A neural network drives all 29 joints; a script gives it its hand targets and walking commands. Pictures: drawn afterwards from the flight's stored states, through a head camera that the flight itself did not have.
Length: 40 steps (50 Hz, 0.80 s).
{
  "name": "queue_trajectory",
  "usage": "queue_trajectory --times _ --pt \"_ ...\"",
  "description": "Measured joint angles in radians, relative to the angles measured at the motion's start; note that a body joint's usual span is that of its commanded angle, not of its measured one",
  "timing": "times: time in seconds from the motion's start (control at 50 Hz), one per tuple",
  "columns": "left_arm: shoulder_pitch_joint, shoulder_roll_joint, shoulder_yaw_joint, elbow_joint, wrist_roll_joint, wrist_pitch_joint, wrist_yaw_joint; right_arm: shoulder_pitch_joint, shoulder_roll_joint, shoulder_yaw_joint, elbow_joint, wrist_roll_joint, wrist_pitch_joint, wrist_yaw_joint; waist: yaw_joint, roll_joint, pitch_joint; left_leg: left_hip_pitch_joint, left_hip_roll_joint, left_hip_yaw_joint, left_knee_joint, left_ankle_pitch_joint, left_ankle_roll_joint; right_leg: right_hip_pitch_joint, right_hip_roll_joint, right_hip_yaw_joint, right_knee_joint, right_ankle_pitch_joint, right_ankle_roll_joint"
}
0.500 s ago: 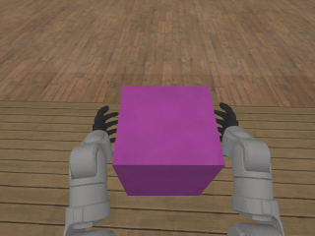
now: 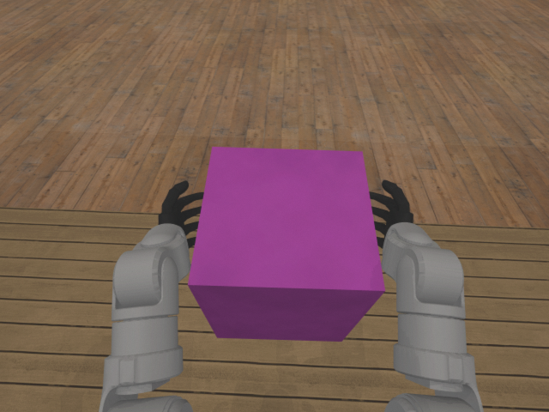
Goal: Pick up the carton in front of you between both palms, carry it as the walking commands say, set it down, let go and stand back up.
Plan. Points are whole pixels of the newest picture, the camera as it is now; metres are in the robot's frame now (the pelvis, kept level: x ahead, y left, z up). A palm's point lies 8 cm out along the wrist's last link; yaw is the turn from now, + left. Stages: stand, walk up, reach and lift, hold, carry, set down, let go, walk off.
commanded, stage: carry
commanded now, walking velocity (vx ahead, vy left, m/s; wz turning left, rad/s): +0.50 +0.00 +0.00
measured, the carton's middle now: (283, 253) +0.35 +0.01 +0.05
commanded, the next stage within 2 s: none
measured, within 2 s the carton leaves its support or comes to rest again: neither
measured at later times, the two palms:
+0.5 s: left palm (223, 125) +0.64 +0.13 +0.09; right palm (370, 125) +0.64 -0.17 +0.09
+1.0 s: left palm (224, 74) +0.93 +0.17 +0.06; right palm (334, 73) +0.95 -0.13 +0.06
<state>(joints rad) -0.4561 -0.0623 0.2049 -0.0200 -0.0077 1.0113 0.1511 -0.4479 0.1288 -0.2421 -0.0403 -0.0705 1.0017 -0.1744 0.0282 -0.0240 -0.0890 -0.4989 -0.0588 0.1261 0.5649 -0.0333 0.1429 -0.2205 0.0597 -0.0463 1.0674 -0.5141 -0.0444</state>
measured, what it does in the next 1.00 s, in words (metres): goes down: right foot 0.04 m lower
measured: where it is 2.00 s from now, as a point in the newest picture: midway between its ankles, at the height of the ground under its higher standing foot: (273, 220)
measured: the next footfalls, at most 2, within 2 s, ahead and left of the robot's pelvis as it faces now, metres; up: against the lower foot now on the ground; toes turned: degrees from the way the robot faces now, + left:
right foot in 0.48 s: +0.46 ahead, -0.07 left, -0.04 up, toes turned -1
left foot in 1.02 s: +0.77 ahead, +0.07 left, -0.08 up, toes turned +3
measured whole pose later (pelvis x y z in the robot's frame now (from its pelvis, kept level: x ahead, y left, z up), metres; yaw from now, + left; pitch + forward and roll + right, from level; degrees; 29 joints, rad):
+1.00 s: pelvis +0.61 +0.00 -0.06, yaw +0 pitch +4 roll -1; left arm -0.43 -0.10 0.20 -0.05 0.00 1.00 0.16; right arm -0.41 0.11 -0.25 -0.10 -0.05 1.01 -0.17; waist 0.08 0.02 -0.10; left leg -0.50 -0.02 0.10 0.43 0.13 0.09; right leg -0.09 0.08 -0.07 0.66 -0.49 -0.08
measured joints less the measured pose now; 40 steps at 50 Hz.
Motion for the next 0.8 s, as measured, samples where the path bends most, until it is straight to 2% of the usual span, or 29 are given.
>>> queue_trajectory --times 0.04,0.1,0.2,0.28,0.4,0.46,0.48,0.5,0.54,0.58,0.62,0.72,0.8 --pt "0.010 -0.005 0.011 0.020 0.002 0.011 0.003 -0.001 -0.004 0.002 0.033 0.010 0.012 0.003 -0.037 0.012 0.008 0.006 -0.004 -0.006 0.054 -0.058 -0.003 -0.129 0.006 0.026 0.212 -0.001 -0.002" --pt "0.032 -0.051 0.040 0.019 0.028 0.020 0.005 0.031 -0.007 -0.006 0.039 0.035 0.019 0.009 -0.066 0.025 0.025 0.059 -0.007 -0.013 0.036 -0.095 -0.002 -0.283 -0.033 0.037 0.214 0.060 -0.004" --pt "0.054 -0.083 0.050 -0.027 0.056 -0.010 0.002 0.035 -0.017 -0.004 0.037 0.067 -0.023 0.013 -0.085 0.028 0.054 0.154 -0.006 -0.023 -0.020 -0.147 -0.002 -0.449 -0.099 0.046 0.001 0.185 0.012" --pt "0.073 -0.077 0.039 -0.074 0.054 -0.029 0.006 0.024 -0.020 0.011 0.023 0.077 -0.045 0.016 -0.090 0.026 0.056 0.240 -0.005 -0.039 -0.058 -0.198 -0.016 -0.497 -0.115 0.041 -0.172 0.352 0.009" --pt "0.081 -0.053 0.032 -0.123 0.041 -0.012 0.013 0.007 -0.015 0.034 0.004 0.069 -0.036 0.014 -0.102 0.008 0.018 0.379 -0.018 -0.062 -0.057 -0.332 -0.040 -0.413 -0.079 -0.012 -0.495 0.603 -0.019" --pt "0.062 -0.048 0.027 -0.098 0.044 0.005 0.017 0.000 -0.028 0.035 0.010 0.066 -0.012 0.011 -0.097 0.006 -0.008 0.422 -0.021 -0.061 0.062 -0.446 -0.055 -0.298 -0.047 -0.059 -0.632 0.672 -0.045" --pt "0.049 -0.049 0.025 -0.081 0.048 0.010 0.017 -0.003 -0.036 0.032 0.014 0.067 -0.003 0.011 -0.091 0.001 -0.018 0.408 -0.020 -0.050 0.165 -0.478 -0.062 -0.256 -0.046 -0.064 -0.640 0.667 -0.049" --pt "0.037 -0.056 0.025 -0.059 0.057 0.006 0.019 -0.014 -0.052 0.032 0.028 0.070 0.003 0.010 -0.070 0.027 -0.020 0.366 -0.001 -0.053 0.297 -0.481 -0.074 -0.264 -0.026 -0.068 -0.580 0.569 -0.057" --pt "0.013 -0.059 0.022 -0.011 0.065 0.007 0.023 -0.020 -0.069 0.025 0.054 0.074 0.011 0.007 -0.032 0.041 -0.007 0.234 -0.005 -0.100 0.591 -0.511 -0.093 -0.289 -0.008 -0.074 -0.467 0.453 -0.074" --pt "0.023 -0.059 0.026 0.009 0.052 0.019 0.014 -0.006 -0.053 0.010 0.069 0.064 0.019 0.005 -0.001 0.027 0.006 0.112 -0.001 -0.115 0.734 -0.479 -0.091 -0.269 -0.003 -0.069 -0.445 0.419 -0.078" --pt "0.047 -0.059 0.032 0.010 0.038 0.019 0.008 0.007 -0.022 -0.011 0.068 0.047 0.021 0.007 0.015 0.021 0.019 0.010 0.024 -0.123 0.726 -0.433 -0.091 -0.234 0.000 -0.068 -0.459 0.393 -0.084" --pt "0.061 -0.054 0.032 -0.001 0.013 -0.025 0.003 0.029 0.014 -0.025 0.023 0.018 -0.011 0.016 0.034 0.017 0.052 -0.164 0.091 -0.133 0.524 -0.320 -0.108 -0.146 0.001 -0.061 -0.504 0.338 -0.085" --pt "0.053 -0.050 0.016 -0.016 0.001 -0.051 0.001 0.048 0.009 -0.014 -0.025 0.022 -0.032 0.012 0.040 0.017 0.059 -0.220 0.111 -0.129 0.366 -0.163 -0.112 -0.064 0.001 -0.046 -0.539 0.287 -0.074"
